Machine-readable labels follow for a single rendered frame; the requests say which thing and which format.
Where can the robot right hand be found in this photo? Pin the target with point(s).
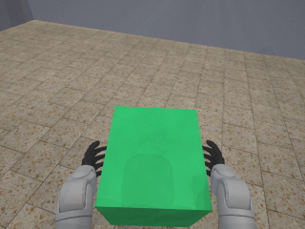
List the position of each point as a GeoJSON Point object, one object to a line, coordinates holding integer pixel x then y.
{"type": "Point", "coordinates": [215, 157]}

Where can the robot left hand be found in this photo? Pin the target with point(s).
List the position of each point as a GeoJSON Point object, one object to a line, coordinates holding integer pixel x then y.
{"type": "Point", "coordinates": [90, 157]}

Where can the carton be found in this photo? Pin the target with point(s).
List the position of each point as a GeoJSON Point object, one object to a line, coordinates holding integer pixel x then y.
{"type": "Point", "coordinates": [154, 171]}

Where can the robot left forearm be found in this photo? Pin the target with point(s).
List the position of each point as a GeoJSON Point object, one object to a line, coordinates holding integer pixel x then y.
{"type": "Point", "coordinates": [74, 208]}

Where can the robot right forearm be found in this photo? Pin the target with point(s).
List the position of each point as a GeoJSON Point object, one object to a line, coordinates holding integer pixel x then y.
{"type": "Point", "coordinates": [233, 198]}

